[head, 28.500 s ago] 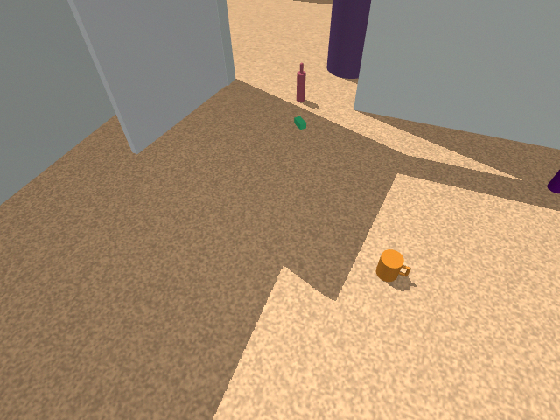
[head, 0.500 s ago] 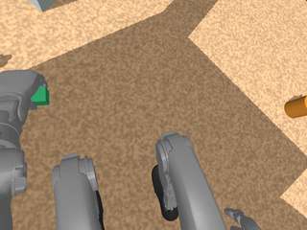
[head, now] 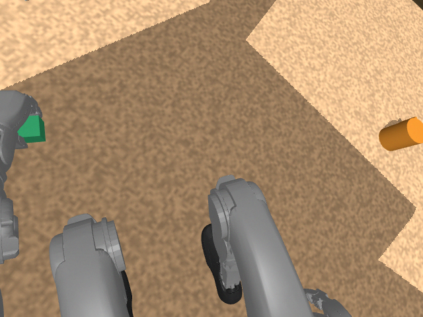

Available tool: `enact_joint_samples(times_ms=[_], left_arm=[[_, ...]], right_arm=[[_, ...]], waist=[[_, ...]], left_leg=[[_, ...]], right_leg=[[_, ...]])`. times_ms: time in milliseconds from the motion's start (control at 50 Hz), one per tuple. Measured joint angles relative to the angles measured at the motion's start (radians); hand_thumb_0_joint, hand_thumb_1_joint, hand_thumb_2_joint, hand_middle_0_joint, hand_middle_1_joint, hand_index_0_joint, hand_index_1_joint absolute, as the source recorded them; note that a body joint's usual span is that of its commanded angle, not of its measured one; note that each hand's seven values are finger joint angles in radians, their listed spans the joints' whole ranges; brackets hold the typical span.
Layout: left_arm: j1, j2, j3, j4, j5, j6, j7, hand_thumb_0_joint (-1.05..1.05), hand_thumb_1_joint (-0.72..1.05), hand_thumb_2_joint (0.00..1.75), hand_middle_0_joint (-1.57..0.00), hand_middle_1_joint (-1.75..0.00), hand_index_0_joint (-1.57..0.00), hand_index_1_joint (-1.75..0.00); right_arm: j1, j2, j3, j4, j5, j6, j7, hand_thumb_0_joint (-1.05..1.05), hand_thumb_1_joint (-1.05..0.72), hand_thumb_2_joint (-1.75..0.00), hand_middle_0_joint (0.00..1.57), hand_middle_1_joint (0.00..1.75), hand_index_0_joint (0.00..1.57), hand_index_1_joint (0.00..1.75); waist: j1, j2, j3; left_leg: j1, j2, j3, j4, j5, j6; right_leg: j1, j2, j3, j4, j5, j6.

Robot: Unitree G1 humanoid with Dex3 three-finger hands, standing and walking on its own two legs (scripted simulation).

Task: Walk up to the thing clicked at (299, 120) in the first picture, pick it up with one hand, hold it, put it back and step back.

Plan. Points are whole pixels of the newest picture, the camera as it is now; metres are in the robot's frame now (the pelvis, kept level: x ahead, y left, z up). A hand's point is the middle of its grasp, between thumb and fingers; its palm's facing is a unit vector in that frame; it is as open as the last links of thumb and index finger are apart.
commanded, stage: lower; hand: left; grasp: from above
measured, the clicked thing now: (17, 130) +0.51 +0.27 -0.20
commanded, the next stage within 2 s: rest in 0.38 s
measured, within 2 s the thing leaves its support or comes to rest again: rests again in 1.36 s
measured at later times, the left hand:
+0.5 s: hand (26, 139) +0.50 +0.26 -0.22, palm faces -0.48 -0.02 -0.88, open 7.0 cm
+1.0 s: hand (32, 144) +0.50 +0.26 -0.26, palm faces -0.48 -0.05 -0.88, open 7.0 cm
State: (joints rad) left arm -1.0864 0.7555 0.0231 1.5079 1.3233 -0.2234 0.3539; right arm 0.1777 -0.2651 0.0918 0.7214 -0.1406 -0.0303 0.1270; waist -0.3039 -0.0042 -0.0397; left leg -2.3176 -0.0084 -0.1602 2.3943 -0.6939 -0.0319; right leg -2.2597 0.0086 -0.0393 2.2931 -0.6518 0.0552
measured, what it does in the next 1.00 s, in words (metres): stands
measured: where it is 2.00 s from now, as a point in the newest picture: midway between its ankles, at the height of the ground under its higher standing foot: (175, 298)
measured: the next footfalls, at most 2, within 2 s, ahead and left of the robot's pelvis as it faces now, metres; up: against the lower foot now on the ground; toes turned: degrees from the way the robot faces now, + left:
none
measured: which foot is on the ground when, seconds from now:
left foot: down 0.00-1.00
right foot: down 0.00-1.00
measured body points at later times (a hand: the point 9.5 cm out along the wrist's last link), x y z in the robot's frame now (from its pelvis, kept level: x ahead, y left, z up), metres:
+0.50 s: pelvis +0.00 +0.00 -0.02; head +0.27 +0.08 +0.33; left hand +0.52 +0.26 -0.17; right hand +0.02 -0.27 -0.10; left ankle +0.07 +0.13 -0.30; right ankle +0.11 -0.13 -0.30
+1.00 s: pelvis +0.00 +0.01 -0.03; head +0.29 +0.09 +0.31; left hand +0.52 +0.26 -0.21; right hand +0.02 -0.27 -0.09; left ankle +0.07 +0.13 -0.30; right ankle +0.11 -0.13 -0.30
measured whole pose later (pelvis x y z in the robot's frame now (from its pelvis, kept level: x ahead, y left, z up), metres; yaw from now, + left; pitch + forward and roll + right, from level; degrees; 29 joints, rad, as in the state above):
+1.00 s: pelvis +0.00 +0.01 -0.03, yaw -4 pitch +32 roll -12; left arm -1.10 0.94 0.11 1.67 1.38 -0.25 0.51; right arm 0.15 -0.32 0.21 0.67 -0.23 -0.11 0.17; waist -0.39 -0.09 0.10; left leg -2.36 -0.01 -0.24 2.52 -0.73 -0.04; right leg -2.28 0.03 -0.10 2.36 -0.65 0.07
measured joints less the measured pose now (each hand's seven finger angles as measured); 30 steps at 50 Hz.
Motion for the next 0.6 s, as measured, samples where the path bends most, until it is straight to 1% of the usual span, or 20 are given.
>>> enact_joint_samples(times_ms=[160,220,440,520,600], left_arm=[[-0.01,0.016,-0.008,0.025,-0.004,-0.002,0.005,0.0,0.46,0.06,-0.98,-0.15,-1.01,-0.11],[-0.014,0.029,-0.003,0.042,0.003,-0.011,0.011,0.0,0.46,0.06,-0.99,-0.14,-1.01,-0.11],[-0.016,0.074,0.029,0.081,0.039,-0.028,0.07,0.0,0.46,0.05,-0.99,-0.14,-1.02,-0.1],[-0.013,0.088,0.04,0.082,0.042,-0.024,0.088,0.0,0.46,0.05,-0.99,-0.14,-1.01,-0.11],[-0.014,0.098,0.041,0.091,0.037,-0.016,0.1,0.0,0.46,0.05,-0.99,-0.14,-1.01,-0.11]], right_arm=[[-0.007,-0.008,0.014,-0.007,-0.005,-0.003,0.006,0.0,-0.92,-0.91,0.2,0.3,0.2,0.3],[-0.011,-0.012,0.022,-0.012,-0.01,-0.008,0.008,0.0,-0.92,-0.9,0.2,0.3,0.2,0.3],[-0.006,-0.021,0.049,-0.023,-0.036,-0.032,0.02,0.0,-0.92,-0.9,0.2,0.3,0.2,0.3],[-0.006,-0.022,0.058,-0.022,-0.043,-0.044,0.024,0.0,-0.92,-0.9,0.2,0.3,0.2,0.3],[-0.007,-0.022,0.069,-0.02,-0.047,-0.05,0.029,0.0,-0.92,-0.9,0.2,0.3,0.2,0.3]], waist=[[-0.008,-0.008,0.015],[-0.016,-0.014,0.026],[-0.041,-0.033,0.065],[-0.047,-0.037,0.077],[-0.054,-0.042,0.085]], left_leg=[[-0.01,-0.001,-0.008,0.018,-0.004,0.0],[-0.015,-0.002,-0.014,0.028,-0.005,-0.001],[-0.039,-0.005,-0.033,0.069,-0.011,-0.007],[-0.045,-0.003,-0.041,0.082,-0.017,-0.007],[-0.048,-0.002,-0.045,0.091,-0.024,-0.006]], right_leg=[[-0.007,0.002,-0.005,0.013,-0.002,0.004],[-0.01,0.003,-0.009,0.02,-0.001,0.004],[-0.031,0.009,-0.022,0.049,-0.001,0.003],[-0.036,0.012,-0.027,0.056,-0.002,0.008],[-0.038,0.015,-0.03,0.06,-0.005,0.011]])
